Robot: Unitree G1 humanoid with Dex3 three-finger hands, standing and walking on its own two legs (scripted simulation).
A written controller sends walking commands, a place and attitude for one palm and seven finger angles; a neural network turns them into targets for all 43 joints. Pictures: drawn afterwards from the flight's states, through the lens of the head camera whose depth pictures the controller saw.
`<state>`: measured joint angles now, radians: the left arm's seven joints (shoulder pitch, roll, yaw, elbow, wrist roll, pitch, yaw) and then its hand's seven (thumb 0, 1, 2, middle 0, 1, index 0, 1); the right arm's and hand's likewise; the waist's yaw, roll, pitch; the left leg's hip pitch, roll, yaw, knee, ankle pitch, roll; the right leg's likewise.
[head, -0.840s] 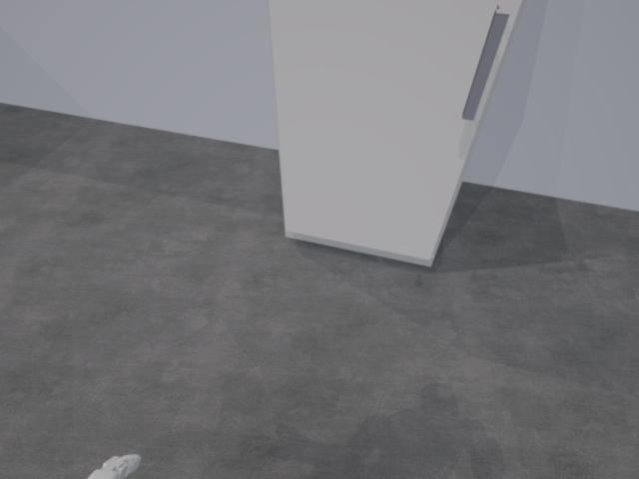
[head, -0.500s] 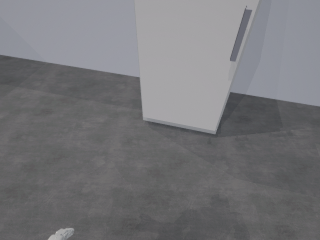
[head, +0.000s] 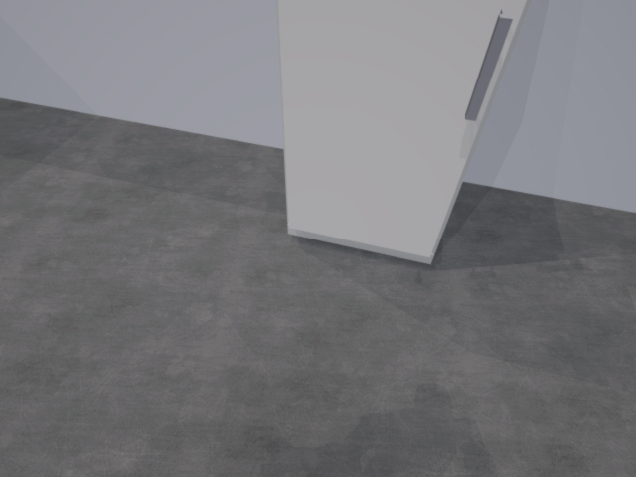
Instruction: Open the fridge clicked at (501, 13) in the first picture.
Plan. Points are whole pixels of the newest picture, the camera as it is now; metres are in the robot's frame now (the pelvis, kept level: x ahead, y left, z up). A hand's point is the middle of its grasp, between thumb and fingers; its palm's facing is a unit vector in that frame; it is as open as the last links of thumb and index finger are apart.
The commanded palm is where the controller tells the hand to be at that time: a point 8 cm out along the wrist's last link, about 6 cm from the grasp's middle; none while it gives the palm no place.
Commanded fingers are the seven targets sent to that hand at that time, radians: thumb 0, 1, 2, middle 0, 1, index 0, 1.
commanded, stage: look at it before walking up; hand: right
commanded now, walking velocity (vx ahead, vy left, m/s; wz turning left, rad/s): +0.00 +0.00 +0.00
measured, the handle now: (486, 67) +1.01 -0.35 +0.08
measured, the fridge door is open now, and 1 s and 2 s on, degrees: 0 0 0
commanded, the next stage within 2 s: walk to a spot facing it in 0.60 s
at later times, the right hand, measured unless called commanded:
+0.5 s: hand out of the picture +0.08 -0.24 -0.16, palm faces -0.03 +0.95 -0.32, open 7.4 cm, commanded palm none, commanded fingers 0.00 -0.90 -0.90 0.20 0.30 0.20 0.30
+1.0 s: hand out of the picture +0.04 -0.22 -0.19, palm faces +0.06 +0.98 -0.18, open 7.4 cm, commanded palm none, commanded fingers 0.00 -0.90 -0.90 0.20 0.30 0.20 0.30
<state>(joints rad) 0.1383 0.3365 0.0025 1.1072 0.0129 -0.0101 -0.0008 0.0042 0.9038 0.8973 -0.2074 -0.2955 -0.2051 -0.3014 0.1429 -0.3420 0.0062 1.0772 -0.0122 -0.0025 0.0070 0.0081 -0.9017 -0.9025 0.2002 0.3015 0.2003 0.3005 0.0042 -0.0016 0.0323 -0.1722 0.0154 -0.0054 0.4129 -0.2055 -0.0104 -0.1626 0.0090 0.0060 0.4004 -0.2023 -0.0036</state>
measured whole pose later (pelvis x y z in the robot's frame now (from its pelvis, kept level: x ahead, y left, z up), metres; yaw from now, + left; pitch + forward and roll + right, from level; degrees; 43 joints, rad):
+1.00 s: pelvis +0.05 -0.02 -0.01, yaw -2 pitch -1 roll +2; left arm 0.30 0.22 0.00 1.12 0.02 -0.01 -0.01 0.00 0.91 0.90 -0.20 -0.29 -0.20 -0.30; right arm 0.33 -0.24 -0.01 1.09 -0.02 0.00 0.01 0.01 -0.90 -0.90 0.20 0.30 0.20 0.30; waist -0.01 0.02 -0.03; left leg -0.14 0.03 0.03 0.50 -0.34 -0.02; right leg -0.21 -0.02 -0.05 0.58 -0.34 -0.03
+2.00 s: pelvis +0.32 -0.06 -0.01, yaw -8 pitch -1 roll +2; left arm 0.20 0.15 0.03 1.02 0.03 -0.01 0.03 0.00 0.93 0.90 -0.20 -0.29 -0.20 -0.30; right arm 0.26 -0.20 -0.05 1.05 -0.02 0.03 -0.01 0.01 -0.91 -0.90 0.20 0.30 0.20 0.30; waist -0.02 0.04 0.06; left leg -0.36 0.07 0.09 0.94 -0.47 -0.03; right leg -0.28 -0.02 -0.10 0.53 -0.23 -0.07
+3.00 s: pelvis +0.51 -0.14 -0.01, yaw -11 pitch -1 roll +0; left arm 0.16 0.14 0.05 1.02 0.01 -0.08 0.04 -0.03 0.95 0.90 -0.21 -0.30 -0.21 -0.30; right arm 0.31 -0.16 -0.06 1.11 -0.03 -0.01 -0.02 0.01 -0.91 -0.90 0.20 0.30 0.19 0.30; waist -0.02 0.04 0.06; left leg -0.45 0.09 0.07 1.08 -0.35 -0.01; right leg -0.23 0.00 -0.19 0.45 -0.20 -0.08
